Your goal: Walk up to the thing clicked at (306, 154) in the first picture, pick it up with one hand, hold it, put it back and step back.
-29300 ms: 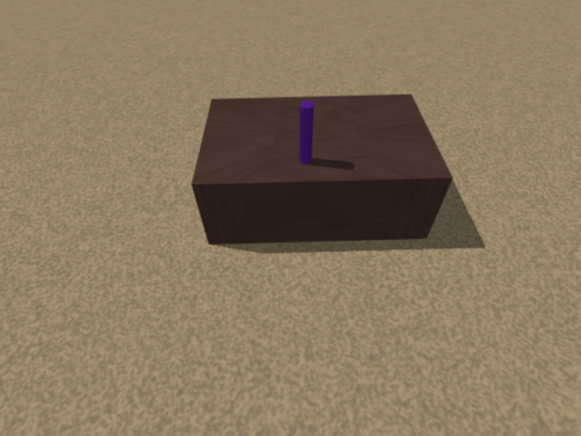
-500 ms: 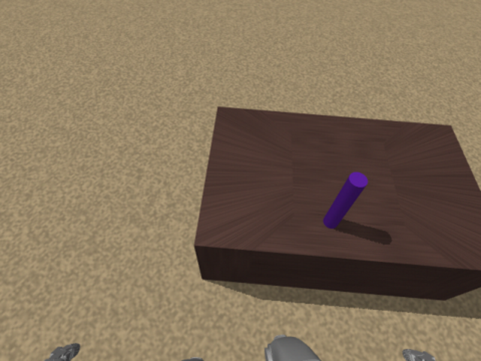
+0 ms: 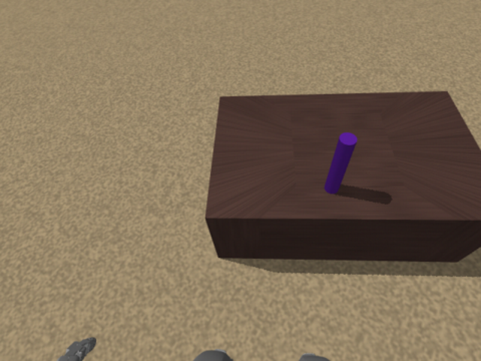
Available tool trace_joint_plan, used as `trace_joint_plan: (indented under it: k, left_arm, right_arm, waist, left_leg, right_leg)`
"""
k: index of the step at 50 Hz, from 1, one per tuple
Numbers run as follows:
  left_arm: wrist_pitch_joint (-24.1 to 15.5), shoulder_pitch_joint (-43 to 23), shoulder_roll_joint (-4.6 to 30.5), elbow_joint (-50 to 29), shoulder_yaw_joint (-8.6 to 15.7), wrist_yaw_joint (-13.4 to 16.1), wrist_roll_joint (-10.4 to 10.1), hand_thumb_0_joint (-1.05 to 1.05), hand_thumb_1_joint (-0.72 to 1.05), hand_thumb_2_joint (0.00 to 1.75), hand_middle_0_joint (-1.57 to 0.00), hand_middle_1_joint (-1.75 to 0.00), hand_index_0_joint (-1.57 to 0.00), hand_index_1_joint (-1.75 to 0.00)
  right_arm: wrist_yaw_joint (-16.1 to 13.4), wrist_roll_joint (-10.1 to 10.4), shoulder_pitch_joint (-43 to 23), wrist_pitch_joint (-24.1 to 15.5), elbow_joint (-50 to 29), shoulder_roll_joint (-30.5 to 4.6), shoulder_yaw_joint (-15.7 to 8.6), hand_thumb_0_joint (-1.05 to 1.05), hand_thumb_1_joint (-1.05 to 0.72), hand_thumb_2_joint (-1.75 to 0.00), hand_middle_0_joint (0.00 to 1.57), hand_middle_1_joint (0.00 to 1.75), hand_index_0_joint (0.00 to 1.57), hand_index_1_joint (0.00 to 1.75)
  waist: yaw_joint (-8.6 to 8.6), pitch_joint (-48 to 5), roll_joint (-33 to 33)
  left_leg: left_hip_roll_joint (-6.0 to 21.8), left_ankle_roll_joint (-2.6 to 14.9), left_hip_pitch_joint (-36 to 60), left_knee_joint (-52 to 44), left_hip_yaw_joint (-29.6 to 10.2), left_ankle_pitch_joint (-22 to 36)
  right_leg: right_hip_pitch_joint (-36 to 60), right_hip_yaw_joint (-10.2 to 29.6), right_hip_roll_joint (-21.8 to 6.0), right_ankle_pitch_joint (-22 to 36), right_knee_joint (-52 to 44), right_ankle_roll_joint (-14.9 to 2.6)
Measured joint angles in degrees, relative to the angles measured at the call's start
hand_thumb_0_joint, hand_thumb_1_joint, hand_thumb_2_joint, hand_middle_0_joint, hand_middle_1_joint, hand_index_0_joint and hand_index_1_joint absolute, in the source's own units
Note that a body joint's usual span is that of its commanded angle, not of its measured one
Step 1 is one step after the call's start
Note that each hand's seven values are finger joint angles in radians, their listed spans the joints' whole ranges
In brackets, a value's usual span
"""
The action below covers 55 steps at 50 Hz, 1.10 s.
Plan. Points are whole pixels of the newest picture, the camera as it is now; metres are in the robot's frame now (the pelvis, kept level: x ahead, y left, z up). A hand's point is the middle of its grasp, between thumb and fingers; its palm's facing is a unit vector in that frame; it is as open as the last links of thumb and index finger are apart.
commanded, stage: step back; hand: right
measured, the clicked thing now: (338, 166) +0.68 -0.27 -0.28
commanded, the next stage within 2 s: none
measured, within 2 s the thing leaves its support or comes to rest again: neither
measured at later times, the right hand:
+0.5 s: hand out of the picture -0.04 -0.27 -0.15, palm faces +0.05 +0.92 -0.38, open 7.4 cm
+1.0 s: hand out of the picture -0.24 -0.23 -0.14, palm faces -0.04 +0.91 -0.41, open 7.4 cm
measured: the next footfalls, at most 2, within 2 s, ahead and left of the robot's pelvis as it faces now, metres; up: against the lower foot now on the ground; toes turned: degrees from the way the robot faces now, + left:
left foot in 0.08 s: +0.01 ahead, +0.14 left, +0.00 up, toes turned -2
right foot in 0.46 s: -0.15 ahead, -0.12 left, +0.00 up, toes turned -3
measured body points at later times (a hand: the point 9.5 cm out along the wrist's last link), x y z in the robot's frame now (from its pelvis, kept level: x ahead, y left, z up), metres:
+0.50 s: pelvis -0.16 +0.01 -0.01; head -0.11 -0.01 +0.44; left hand -0.07 +0.32 -0.12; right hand -0.04 -0.31 -0.12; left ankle -0.03 +0.14 -0.72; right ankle -0.19 -0.11 -0.73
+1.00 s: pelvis -0.32 +0.03 +0.00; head -0.27 +0.05 +0.45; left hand -0.20 +0.35 -0.12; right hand -0.23 -0.28 -0.11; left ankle -0.28 +0.15 -0.72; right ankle -0.33 -0.11 -0.64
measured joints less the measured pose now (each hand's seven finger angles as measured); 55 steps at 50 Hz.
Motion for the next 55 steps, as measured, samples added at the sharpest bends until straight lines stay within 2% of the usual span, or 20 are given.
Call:
trace_joint_plan:
  k: [3,5,6,8,10,13,19,23,25,27,28,30,33,39,41,43,46,49,52,55]
  left_arm:
    - [0.33,-1.60,1.07,-1.44,-0.02,0.03,-0.35,0.01,0.90,0.90,-0.21,-0.30,-0.21,-0.30]
    - [0.97,-2.65,2.29,-1.56,0.13,-0.12,-0.77,0.01,0.90,0.90,-0.21,-0.30,-0.21,-0.30]
    - [1.40,-2.95,2.60,-1.06,0.32,-0.01,-1.03,0.01,0.90,0.90,-0.21,-0.30,-0.21,-0.30]
    - [2.28,-3.02,2.62,0.64,0.65,0.30,-1.12,0.01,0.90,0.90,-0.20,-0.30,-0.20,-0.30]
    - [2.65,-2.46,3.09,1.76,1.00,0.43,-1.54,0.01,0.90,0.90,-0.20,-0.30,-0.20,-0.30]
    - [2.15,-0.86,3.31,2.39,1.41,0.05,-1.59,0.01,0.91,0.90,-0.20,-0.30,-0.20,-0.30]
    - [2.11,2.35,3.00,3.64,1.30,-0.75,-1.06,0.01,0.91,0.90,-0.20,-0.30,-0.20,-0.30]
    - [1.37,3.65,2.21,4.72,0.68,-1.29,-0.87,0.01,0.91,0.90,-0.20,-0.30,-0.20,-0.30]
    - [0.97,3.75,0.51,5.70,0.55,-1.45,-0.18,0.01,0.91,0.90,-0.20,-0.30,-0.20,-0.30]
    - [1.06,4.77,0.04,5.46,0.07,-1.92,0.28,0.01,0.91,0.90,-0.20,-0.30,-0.20,-0.30]
    - [1.13,5.15,-0.16,5.33,-0.10,-1.92,0.25,0.01,0.90,0.90,-0.20,-0.30,-0.20,-0.30]
    - [1.39,5.24,-0.63,5.23,-0.22,-1.62,0.31,0.01,0.90,0.90,-0.21,-0.30,-0.21,-0.30]
    - [1.49,4.19,-0.52,4.01,0.00,-1.06,0.51,0.01,0.90,0.90,-0.21,-0.30,-0.21,-0.30]
    - [0.91,-0.10,0.88,0.06,0.10,0.05,0.22,0.01,0.90,0.90,-0.21,-0.30,-0.21,-0.30]
    - [1.28,-1.49,1.59,-0.65,-0.10,0.05,-0.14,0.01,0.90,0.90,-0.21,-0.30,-0.21,-0.30]
    - [1.92,-2.88,2.73,-0.48,-0.05,0.02,-0.59,0.01,0.90,0.90,-0.21,-0.30,-0.21,-0.30]
    - [3.07,-2.91,2.77,1.54,0.19,0.36,-0.89,0.01,0.90,0.90,-0.20,-0.30,-0.20,-0.30]
    - [3.23,-1.93,3.12,2.89,0.54,0.24,-1.45,0.01,0.91,0.90,-0.20,-0.30,-0.20,-0.30]
    - [2.62,-0.45,3.06,3.58,0.83,-0.37,-1.18,0.01,0.91,0.90,-0.20,-0.30,-0.20,-0.30]
    - [2.04,1.39,2.87,4.89,0.58,-1.23,-0.80,0.01,0.91,0.90,-0.20,-0.30,-0.20,-0.30]
  right_arm:
    - [0.49,-0.50,0.67,-0.37,0.39,0.26,-0.10,0.00,-0.90,-0.90,0.20,0.30,0.20,0.30]
    - [0.79,-1.08,0.37,-0.97,0.79,1.13,-0.32,0.00,-0.90,-0.90,0.20,0.30,0.20,0.30]
    - [1.12,-1.42,0.17,-1.04,0.77,1.63,-0.22,0.00,-0.90,-0.90,0.20,0.30,0.20,0.30]
    - [1.80,-1.77,0.07,-1.30,0.53,2.21,0.14,0.00,-0.90,-0.90,0.20,0.30,0.20,0.30]
    - [1.70,-2.08,-0.04,-1.38,0.50,3.22,0.63,0.00,-0.90,-0.90,0.21,0.30,0.20,0.30]
    - [1.34,-1.96,-0.62,-1.56,-0.03,3.89,0.77,0.00,-0.90,-0.90,0.21,0.30,0.20,0.30]
    - [0.85,-1.66,-3.11,-2.24,-2.96,3.64,0.54,0.00,-0.90,-0.90,0.21,0.30,0.20,0.30]
    - [0.98,-1.44,-4.88,-1.39,-4.14,2.32,0.45,0.00,-0.90,-0.90,0.21,0.30,0.20,0.30]
    - [0.84,-0.90,-5.73,-0.71,-3.51,1.10,-0.02,0.00,-0.90,-0.90,0.21,0.30,0.20,0.30]
    - [0.28,-0.52,-5.07,0.04,-2.36,1.32,-0.34,0.00,-0.90,-0.90,0.21,0.30,0.20,0.30]
    - [0.16,-0.32,-4.52,0.25,-1.91,1.28,-0.34,0.00,-0.90,-0.90,0.21,0.30,0.20,0.30]
    - [-0.01,0.09,-3.14,0.04,-1.43,0.86,-0.32,0.00,-0.90,-0.90,0.21,0.30,0.20,0.30]
    - [-0.24,-0.10,-0.93,-0.49,-0.95,0.43,-0.24,0.00,-0.90,-0.90,0.21,0.30,0.20,0.30]
    - [-0.11,-0.87,1.05,-0.35,0.42,0.57,-0.23,0.00,-0.90,-0.90,0.20,0.30,0.20,0.30]
    - [0.26,-1.05,1.17,-0.69,0.55,0.74,-0.30,0.00,-0.90,-0.90,0.20,0.30,0.20,0.30]
    - [0.46,-1.54,0.38,-1.03,0.98,1.92,-0.41,0.00,-0.90,-0.90,0.20,0.30,0.20,0.30]
    - [1.40,-1.87,-0.07,-1.09,0.76,2.61,0.34,0.00,-0.90,-0.90,0.21,0.30,0.20,0.30]
    - [1.08,-2.12,-0.56,-1.17,0.59,3.51,1.05,0.00,-0.90,-0.90,0.21,0.30,0.20,0.30]
    - [0.89,-2.14,-1.86,-1.45,-0.11,3.58,0.92,0.00,-0.90,-0.90,0.21,0.30,0.20,0.30]
    - [0.89,-2.19,-3.14,-2.14,-1.14,3.14,0.62,0.00,-0.90,-0.90,0.21,0.30,0.20,0.30]
  waist:
    - [-0.54,0.59,-1.03]
    - [-0.50,1.48,-3.60]
    - [-0.12,1.81,-4.55]
    - [-1.04,1.36,-3.96]
    - [-1.29,0.45,-4.39]
    - [-0.60,-0.29,-4.61]
    - [0.44,0.22,-4.10]
    - [1.12,-0.04,-2.73]
    - [0.38,0.39,0.63]
    - [1.11,-0.77,-0.15]
    - [1.56,-1.21,-0.70]
    - [1.45,-1.87,-0.84]
    - [1.00,-2.12,-0.95]
    - [0.12,-0.33,-1.53]
    - [-0.19,0.02,-2.17]
    - [0.17,1.35,-5.20]
    - [-0.70,0.75,-4.63]
    - [-0.53,-0.69,-4.67]
    - [0.27,-1.10,-4.38]
    - [0.74,-1.46,-3.89]
  left_leg:
    - [2.15,0.74,4.61,-12.22,2.67,2.68]
    - [1.30,1.35,6.57,-17.80,4.67,9.05]
    - [1.04,1.67,6.27,-17.42,5.54,9.40]
    - [2.21,2.22,5.22,-17.21,4.98,10.04]
    - [3.02,2.22,5.05,-19.70,4.98,12.20]
    - [4.19,2.42,4.70,-23.16,5.69,15.37]
    - [6.08,2.29,2.11,-24.14,7.79,18.88]
    - [7.54,0.98,-1.65,-20.94,9.02,19.70]
    - [8.38,0.89,-3.58,-18.16,6.25,17.29]
    - [3.76,0.75,-6.17,-10.05,2.35,6.63]
    - [1.31,0.71,-7.25,-4.65,0.69,4.40]
    - [-1.88,0.85,-8.22,3.15,-1.32,3.63]
    - [-2.75,0.20,-6.45,7.34,-1.08,2.79]
    - [0.95,0.03,2.90,-6.86,2.54,0.07]
    - [2.06,0.71,6.75,-15.77,4.40,3.86]
    - [0.39,1.71,7.68,-18.91,6.36,9.18]
    - [1.89,2.61,5.95,-17.99,6.07,10.03]
    - [3.53,2.57,5.24,-20.88,6.28,13.04]
    - [4.90,2.65,4.12,-22.94,7.09,15.69]
    - [6.04,2.65,2.45,-23.28,8.18,17.29]
  right_leg:
    - [-2.49,-0.82,-1.28,0.31,2.42,0.94]
    - [-4.40,0.36,-2.89,0.09,5.21,1.38]
    - [-5.30,2.19,-2.16,-3.24,7.01,0.74]
    - [-7.49,6.08,2.99,-12.77,16.44,-0.23]
    - [-9.30,8.50,6.92,-14.48,26.57,-0.90]
    - [-8.82,8.04,8.58,-13.18,33.26,-0.19]
    - [-0.41,5.74,5.57,-14.30,21.69,1.96]
    - [6.97,2.38,2.69,-8.83,2.58,0.59]
    - [7.32,0.52,4.34,-7.47,0.99,-0.31]
    - [5.32,1.13,3.14,-6.94,2.53,-0.95]
    - [4.79,1.64,2.37,-6.25,2.33,-1.07]
    - [4.19,1.59,1.28,-4.43,0.90,-0.89]
    - [2.69,0.83,0.27,-2.35,-0.15,-0.85]
    - [-1.67,-1.93,-1.60,0.16,1.60,-0.11]
    - [-3.84,-2.44,-2.47,0.50,3.52,0.51]
    - [-5.74,-0.32,-4.01,0.55,5.98,0.39]
    - [-8.50,4.76,2.22,-13.34,18.69,-0.49]
    - [-9.39,7.12,6.78,-14.59,30.74,-0.73]
    - [-6.00,6.33,6.82,-13.88,30.30,0.33]
    - [0.40,4.70,4.61,-14.17,18.36,0.89]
